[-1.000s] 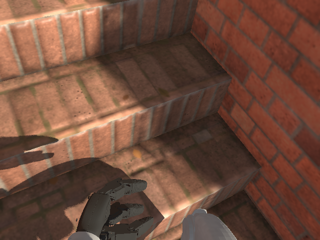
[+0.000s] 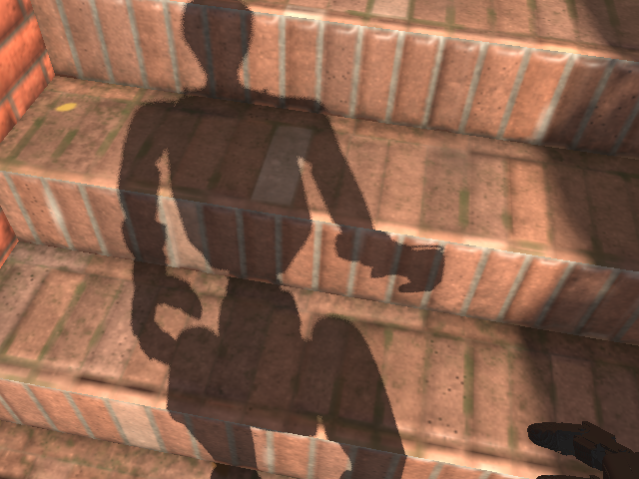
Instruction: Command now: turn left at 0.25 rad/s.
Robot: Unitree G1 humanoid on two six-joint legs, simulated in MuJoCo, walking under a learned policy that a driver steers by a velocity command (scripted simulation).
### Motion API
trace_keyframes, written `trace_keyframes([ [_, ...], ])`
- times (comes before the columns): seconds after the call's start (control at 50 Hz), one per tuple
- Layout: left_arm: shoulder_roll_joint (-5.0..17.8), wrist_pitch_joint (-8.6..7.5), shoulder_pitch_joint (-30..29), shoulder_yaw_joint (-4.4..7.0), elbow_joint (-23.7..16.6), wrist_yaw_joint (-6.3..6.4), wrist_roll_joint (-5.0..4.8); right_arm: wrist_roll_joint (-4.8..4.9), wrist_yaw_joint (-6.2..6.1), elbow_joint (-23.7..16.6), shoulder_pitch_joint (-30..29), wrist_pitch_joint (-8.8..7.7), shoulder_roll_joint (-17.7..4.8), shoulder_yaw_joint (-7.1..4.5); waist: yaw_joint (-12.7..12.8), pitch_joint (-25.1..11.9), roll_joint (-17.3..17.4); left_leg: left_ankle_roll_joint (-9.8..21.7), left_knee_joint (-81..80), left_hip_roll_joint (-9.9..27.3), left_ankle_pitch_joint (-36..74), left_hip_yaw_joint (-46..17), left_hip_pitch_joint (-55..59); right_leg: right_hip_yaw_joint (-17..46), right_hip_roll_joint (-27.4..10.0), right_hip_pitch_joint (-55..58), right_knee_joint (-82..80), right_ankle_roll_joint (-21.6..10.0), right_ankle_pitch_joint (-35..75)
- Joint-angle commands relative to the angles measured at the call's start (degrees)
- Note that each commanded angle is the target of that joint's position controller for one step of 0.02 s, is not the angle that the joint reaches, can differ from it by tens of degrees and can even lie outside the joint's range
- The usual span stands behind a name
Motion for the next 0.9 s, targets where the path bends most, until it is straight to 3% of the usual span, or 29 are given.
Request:
trace_keyframes([
  [0.02, 3.03, -0.86, -0.44, 1.52, -3.89, 0.16, -0.32, 0.86, 0.24, -3.95, -0.02, -0.58, -4.95, -1.15, -1.05, -7.04, 12.16, 10.17, -4.90, 16.07, 45.56, -11.40, 10.95, -0.60, -0.31, 6.55, -19.55, -0.81, -0.11],
  [0.06, 3.18, -1.80, 0.83, 2.06, -1.60, -0.58, -0.87, 1.58, 0.38, -2.80, 1.43, -0.11, -4.51, -1.21, -1.33, -5.69, 10.85, 7.48, -4.10, 12.80, 36.08, -9.73, 12.82, -1.33, -0.47, 13.05, -37.30, -2.28, 11.99],
  [0.08, 4.23, -2.02, -0.01, 2.47, -1.65, -0.97, -0.29, 1.36, 0.83, -1.91, 3.00, -0.59, -3.82, -1.16, -2.34, -5.55, 8.66, 5.64, -2.07, 10.44, 28.12, -8.62, 11.61, 1.28, -2.45, 15.49, -40.85, -3.18, 19.09],
  [0.1, 6.11, -2.23, 1.28, 2.52, -2.28, -1.12, 1.47, 0.88, 1.59, -1.06, 3.70, -1.89, -1.28, -0.71, -2.38, -7.66, 1.33, 2.43, 3.45, 6.95, 15.75, -5.07, 3.87, 6.63, -8.22, 24.13, -38.42, -5.12, 44.24],
  [0.12, 4.36, -2.23, -0.38, 1.70, -3.16, -1.14, 2.95, 1.19, 2.24, 1.72, 8.09, -2.91, -0.05, -0.84, -3.70, -9.48, -7.66, -1.46, 5.25, 4.95, -2.27, -4.00, -2.33, 12.57, -14.89, 29.35, -37.82, -12.10, 58.17],
  [0.14, 2.96, -2.23, -1.35, 1.35, -4.75, -1.25, 3.66, 2.10, 2.46, 2.61, 5.69, -3.62, -1.98, -1.30, -1.32, -8.81, -11.08, -4.97, 7.62, 4.95, -6.09, -2.25, -1.79, 16.03, -18.77, 25.43, -40.02, -18.22, 53.45],
  [0.16, 2.69, -2.30, -1.82, 1.24, -5.42, -1.24, 4.07, 3.18, 2.40, 2.60, 1.92, -3.64, -3.35, -1.90, 0.02, -7.80, -9.55, -6.37, 9.14, 5.89, -6.23, -1.07, -1.20, 16.37, -18.82, 23.29, -41.31, -20.01, 46.60],
  [0.18, 2.62, -2.26, -0.57, 1.20, -5.02, -0.89, 4.13, 3.85, 1.47, 2.97, -0.23, -3.35, -3.19, -2.08, 0.85, -5.92, -8.76, -7.16, 9.56, 6.25, -6.78, -0.09, -1.11, 16.63, -18.12, 21.83, -42.73, -20.07, 39.56],
  [0.24, 2.54, -2.20, 0.58, 0.67, -2.83, -0.35, 2.75, 2.91, 1.10, 6.65, 1.43, -2.80, 0.18, -1.61, -0.58, -0.77, -6.60, -7.72, 1.08, 8.56, -1.40, 1.08, 2.80, 13.17, -14.39, 19.00, -43.96, -15.65, 30.49],
  [0.28, 3.65, -2.40, 3.72, 1.05, -0.84, -0.91, 2.27, 2.56, 1.15, 9.25, 2.21, -2.84, -0.76, -1.81, 0.22, 1.73, -6.44, -6.80, -5.59, 8.59, 5.36, 1.59, 4.99, 10.02, -10.37, 19.21, -44.92, -11.87, 23.18],
  [0.32, 4.72, -3.03, 6.60, 1.60, 0.06, -1.28, 1.88, 2.44, 1.11, 11.01, 3.89, -3.03, -2.74, -2.31, 1.40, 0.47, -4.71, -6.51, -7.14, 8.80, 6.51, 1.74, 5.10, 8.56, -8.19, 22.28, -44.95, -10.92, 20.50],
  [0.34, 3.69, -3.06, 6.69, 1.42, 0.73, -1.21, 1.39, 2.36, 1.26, 12.82, 5.42, -3.17, -2.31, -2.37, 1.40, -0.11, -2.62, -5.85, -7.81, 8.91, 5.17, 1.48, 3.47, 7.25, -7.35, 24.40, -45.21, -10.79, 20.05],
  [0.36, 3.09, -3.00, 5.20, 1.30, 1.39, -0.99, 1.18, 1.99, 1.07, 13.99, 6.39, -3.18, -1.86, -2.42, 0.71, 0.78, -2.70, -5.47, -9.06, 9.11, 4.93, 1.44, 2.80, 6.90, -7.48, 24.69, -45.53, -10.89, 18.72],
  [0.4, 2.48, -2.54, 5.41, 1.29, 2.68, -0.77, 1.43, 1.85, 0.88, 16.21, 7.66, -3.46, -1.94, -2.53, 1.03, 1.47, 0.01, -5.03, -10.26, 9.27, 5.61, 1.61, 2.85, 6.21, -7.05, 24.90, -45.93, -10.84, 16.92],
  [0.46, 2.54, -2.02, 6.62, 1.57, 4.97, -0.76, 1.54, 2.05, 0.58, 19.05, 9.88, -3.95, -2.21, -2.75, 1.07, 1.49, 1.42, -4.73, -11.32, 9.26, 6.10, 1.89, 3.34, 5.42, -6.09, 25.54, -46.61, -10.71, 16.06],
  [0.64, 3.22, -0.96, 9.81, 2.17, 11.51, -0.09, 1.44, 2.49, -0.19, 25.44, 14.91, -4.38, -3.04, -3.06, 0.42, 2.53, 2.05, -3.79, -13.24, 9.29, 8.34, 2.85, 3.96, 3.50, -4.37, 25.29, -47.46, -9.85, 16.55],
  [0.9, 4.46, -0.56, 14.10, 2.07, 17.20, 0.62, 1.03, 2.59, -0.41, 30.37, 16.32, -4.17, -3.03, -2.89, 0.46, 3.30, 1.59, -2.87, -14.60, 8.68, 10.69, 4.03, 5.38, 2.57, -3.56, 23.76, -47.66, -9.08, 16.72],
])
